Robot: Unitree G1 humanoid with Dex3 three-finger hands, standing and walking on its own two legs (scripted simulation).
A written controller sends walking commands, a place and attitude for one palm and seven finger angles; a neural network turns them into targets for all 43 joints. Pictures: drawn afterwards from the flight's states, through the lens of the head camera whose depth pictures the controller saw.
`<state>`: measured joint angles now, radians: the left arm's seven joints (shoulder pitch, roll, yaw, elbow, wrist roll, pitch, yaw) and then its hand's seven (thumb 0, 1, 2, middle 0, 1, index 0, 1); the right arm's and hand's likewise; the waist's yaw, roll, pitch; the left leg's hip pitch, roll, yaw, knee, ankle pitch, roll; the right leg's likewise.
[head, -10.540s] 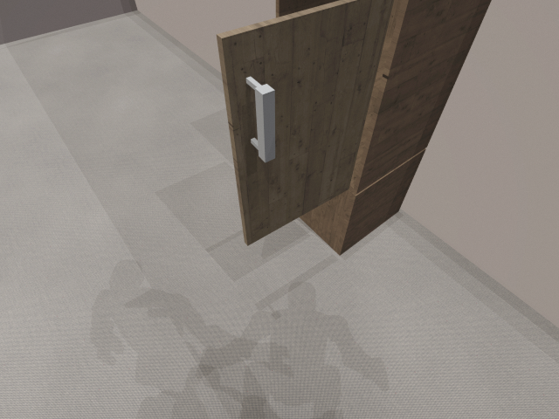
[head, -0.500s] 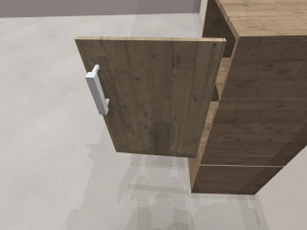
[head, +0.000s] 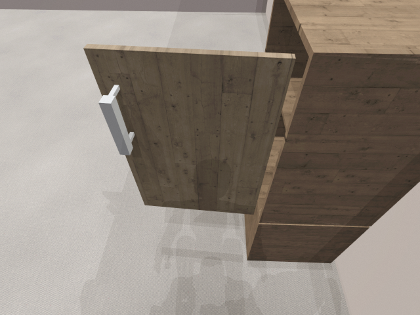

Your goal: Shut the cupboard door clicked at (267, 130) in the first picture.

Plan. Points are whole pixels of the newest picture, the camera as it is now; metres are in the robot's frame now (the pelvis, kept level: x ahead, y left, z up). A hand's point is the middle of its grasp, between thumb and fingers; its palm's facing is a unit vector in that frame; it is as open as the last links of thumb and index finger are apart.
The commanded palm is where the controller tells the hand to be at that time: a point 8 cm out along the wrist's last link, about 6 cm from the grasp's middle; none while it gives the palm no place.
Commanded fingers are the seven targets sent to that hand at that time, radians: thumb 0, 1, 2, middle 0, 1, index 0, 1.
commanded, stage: look again from close up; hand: left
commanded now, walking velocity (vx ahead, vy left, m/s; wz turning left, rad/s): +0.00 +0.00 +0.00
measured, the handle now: (121, 121) +0.49 +0.24 +0.09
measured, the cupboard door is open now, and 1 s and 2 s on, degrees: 86 86 86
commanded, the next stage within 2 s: raise the hand and make a fist in 0.10 s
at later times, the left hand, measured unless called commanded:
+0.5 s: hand (122, 282) +0.18 +0.17 +0.00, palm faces +0.05 -1.00 -0.02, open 6.7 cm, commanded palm +0.10 +0.23 -0.04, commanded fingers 0.00 0.90 0.90 -0.47 -0.60 -0.47 -0.60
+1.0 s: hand (105, 296) +0.15 +0.19 +0.00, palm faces -0.04 -1.00 -0.02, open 4.3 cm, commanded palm +0.12 +0.25 +0.01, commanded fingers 0.00 0.90 0.90 -0.93 -1.10 -0.93 -1.10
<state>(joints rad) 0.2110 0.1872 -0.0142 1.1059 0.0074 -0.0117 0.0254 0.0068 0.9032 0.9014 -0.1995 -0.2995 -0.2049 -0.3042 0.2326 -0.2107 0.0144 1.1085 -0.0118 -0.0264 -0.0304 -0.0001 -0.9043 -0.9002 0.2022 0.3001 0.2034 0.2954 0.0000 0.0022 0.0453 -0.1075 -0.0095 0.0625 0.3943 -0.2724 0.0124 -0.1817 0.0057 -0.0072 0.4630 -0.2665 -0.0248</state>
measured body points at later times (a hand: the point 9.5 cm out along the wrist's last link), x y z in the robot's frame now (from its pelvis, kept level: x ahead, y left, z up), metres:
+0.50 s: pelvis -0.04 -0.02 -0.04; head -0.02 -0.02 +0.41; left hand +0.17 +0.22 +0.01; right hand +0.15 -0.26 -0.11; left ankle -0.04 +0.11 -0.74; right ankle -0.01 -0.10 -0.74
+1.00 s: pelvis -0.07 +0.01 -0.06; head -0.04 +0.01 +0.39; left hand +0.15 +0.24 +0.01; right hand +0.09 -0.19 -0.14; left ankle -0.04 +0.11 -0.74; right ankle -0.01 -0.10 -0.74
